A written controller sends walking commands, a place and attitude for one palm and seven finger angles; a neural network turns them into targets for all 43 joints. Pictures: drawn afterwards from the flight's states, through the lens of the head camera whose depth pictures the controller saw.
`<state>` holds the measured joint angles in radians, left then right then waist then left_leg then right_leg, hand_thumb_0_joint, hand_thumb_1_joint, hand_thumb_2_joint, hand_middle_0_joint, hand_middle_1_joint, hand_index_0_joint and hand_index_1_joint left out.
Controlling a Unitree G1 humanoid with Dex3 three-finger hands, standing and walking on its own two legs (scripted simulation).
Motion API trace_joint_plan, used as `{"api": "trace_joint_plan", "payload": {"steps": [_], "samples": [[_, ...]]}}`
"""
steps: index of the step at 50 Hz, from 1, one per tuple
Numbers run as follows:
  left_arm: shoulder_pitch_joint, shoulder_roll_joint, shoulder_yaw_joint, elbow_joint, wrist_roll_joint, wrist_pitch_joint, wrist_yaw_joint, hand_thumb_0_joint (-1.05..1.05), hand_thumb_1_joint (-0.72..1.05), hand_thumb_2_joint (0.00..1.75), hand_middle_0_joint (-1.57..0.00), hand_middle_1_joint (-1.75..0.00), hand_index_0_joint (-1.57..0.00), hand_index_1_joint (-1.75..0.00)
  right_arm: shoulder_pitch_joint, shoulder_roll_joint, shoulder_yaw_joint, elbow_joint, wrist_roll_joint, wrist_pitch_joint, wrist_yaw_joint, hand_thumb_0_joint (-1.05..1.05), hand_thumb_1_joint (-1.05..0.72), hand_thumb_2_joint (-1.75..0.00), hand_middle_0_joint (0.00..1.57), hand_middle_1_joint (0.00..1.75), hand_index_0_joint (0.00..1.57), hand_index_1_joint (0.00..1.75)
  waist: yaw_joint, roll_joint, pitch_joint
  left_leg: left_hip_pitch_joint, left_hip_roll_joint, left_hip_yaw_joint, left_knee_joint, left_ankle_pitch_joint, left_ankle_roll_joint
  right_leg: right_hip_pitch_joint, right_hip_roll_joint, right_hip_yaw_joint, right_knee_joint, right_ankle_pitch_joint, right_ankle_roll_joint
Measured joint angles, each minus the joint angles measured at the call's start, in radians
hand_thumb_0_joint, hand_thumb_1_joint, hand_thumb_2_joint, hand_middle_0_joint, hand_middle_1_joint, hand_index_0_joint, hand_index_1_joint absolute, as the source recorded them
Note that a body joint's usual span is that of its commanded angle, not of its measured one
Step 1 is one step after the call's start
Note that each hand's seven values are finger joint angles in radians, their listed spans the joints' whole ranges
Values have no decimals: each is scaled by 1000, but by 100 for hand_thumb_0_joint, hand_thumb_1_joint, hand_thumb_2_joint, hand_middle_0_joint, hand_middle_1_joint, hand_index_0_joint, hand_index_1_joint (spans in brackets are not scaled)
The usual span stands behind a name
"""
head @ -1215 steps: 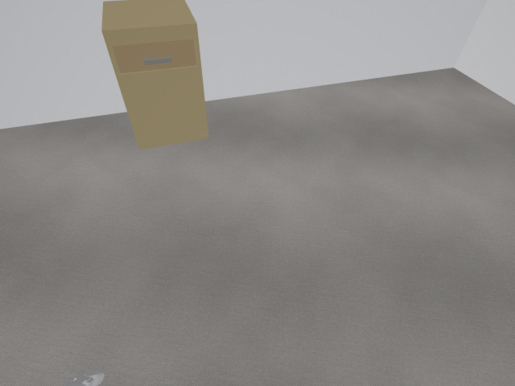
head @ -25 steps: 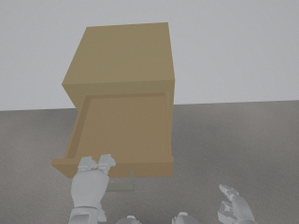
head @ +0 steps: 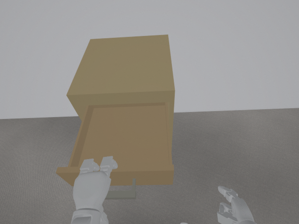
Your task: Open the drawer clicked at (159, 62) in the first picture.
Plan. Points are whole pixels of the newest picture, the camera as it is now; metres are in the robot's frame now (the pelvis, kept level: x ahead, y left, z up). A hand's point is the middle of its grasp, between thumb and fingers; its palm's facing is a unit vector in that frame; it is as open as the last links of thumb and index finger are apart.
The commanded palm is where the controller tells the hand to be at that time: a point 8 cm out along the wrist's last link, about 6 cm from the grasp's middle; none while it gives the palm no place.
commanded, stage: lift the hand off the handle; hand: left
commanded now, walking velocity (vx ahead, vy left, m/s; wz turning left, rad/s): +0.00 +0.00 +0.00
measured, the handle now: (116, 188) +0.26 +0.15 -0.16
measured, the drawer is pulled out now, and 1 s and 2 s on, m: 0.29 0.29 0.29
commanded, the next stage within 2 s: draw the hand back to the body in 0.28 s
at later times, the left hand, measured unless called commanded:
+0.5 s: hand (100, 187) +0.22 +0.15 -0.01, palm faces +0.01 -0.15 -0.99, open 13.9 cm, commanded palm +0.19 +0.17 +0.06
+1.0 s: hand (59, 181) +0.21 +0.22 +0.07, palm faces +0.09 -0.13 -0.99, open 13.9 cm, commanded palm +0.18 +0.22 +0.13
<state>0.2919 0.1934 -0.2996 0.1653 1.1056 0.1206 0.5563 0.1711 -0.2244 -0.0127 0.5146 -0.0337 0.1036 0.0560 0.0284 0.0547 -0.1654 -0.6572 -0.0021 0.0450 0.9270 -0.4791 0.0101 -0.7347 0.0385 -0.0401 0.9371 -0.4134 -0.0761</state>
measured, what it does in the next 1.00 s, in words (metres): stands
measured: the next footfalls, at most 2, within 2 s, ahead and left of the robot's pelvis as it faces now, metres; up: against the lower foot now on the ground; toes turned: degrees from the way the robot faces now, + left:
none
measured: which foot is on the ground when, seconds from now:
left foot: down 0.00-1.00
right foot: down 0.00-1.00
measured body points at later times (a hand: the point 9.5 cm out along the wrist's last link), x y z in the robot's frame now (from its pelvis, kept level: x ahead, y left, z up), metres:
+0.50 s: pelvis +0.00 -0.01 +0.01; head +0.02 -0.04 +0.46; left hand +0.21 +0.16 +0.05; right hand +0.20 -0.22 -0.09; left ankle -0.01 +0.12 -0.68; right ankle +0.03 -0.07 -0.69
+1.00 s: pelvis +0.01 +0.01 +0.03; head +0.02 -0.03 +0.48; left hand +0.20 +0.23 +0.13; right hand +0.23 -0.19 -0.06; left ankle -0.01 +0.12 -0.68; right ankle +0.03 -0.07 -0.69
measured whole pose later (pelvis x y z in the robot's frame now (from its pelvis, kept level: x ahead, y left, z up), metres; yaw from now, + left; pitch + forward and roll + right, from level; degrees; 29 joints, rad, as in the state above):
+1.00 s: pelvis +0.01 +0.01 +0.03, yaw -1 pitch +4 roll +1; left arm 0.46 0.34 -0.13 -0.19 1.00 0.07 0.37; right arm 0.13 -0.23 0.00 0.52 -0.01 0.08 0.04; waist 0.10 0.09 -0.10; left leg -0.36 0.00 0.06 0.69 -0.40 0.02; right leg -0.44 0.05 -0.01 0.70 -0.34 -0.06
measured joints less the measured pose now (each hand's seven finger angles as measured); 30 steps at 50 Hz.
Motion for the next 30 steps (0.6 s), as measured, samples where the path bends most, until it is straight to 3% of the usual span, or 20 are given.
{"api": "trace_joint_plan", "payload": {"steps": [21,30], "samples": [[-8,-7,-20,3,5,9,-30,0,-49,30,-31,-120,-31,-120,-26,3,4,2,10,3,13,1,-91,-90,20,29,20,30,19,-2,21,80,1,6,-69,30,-6,72,4,9,-57,24,-4],[7,50,59,-94,-41,1,-41,0,-49,30,-32,-120,-32,-120,-19,-4,-3,23,21,4,-7,2,-91,-90,19,29,20,30,23,13,28,146,4,11,-126,49,-6,136,10,16,-112,44,-3]]}}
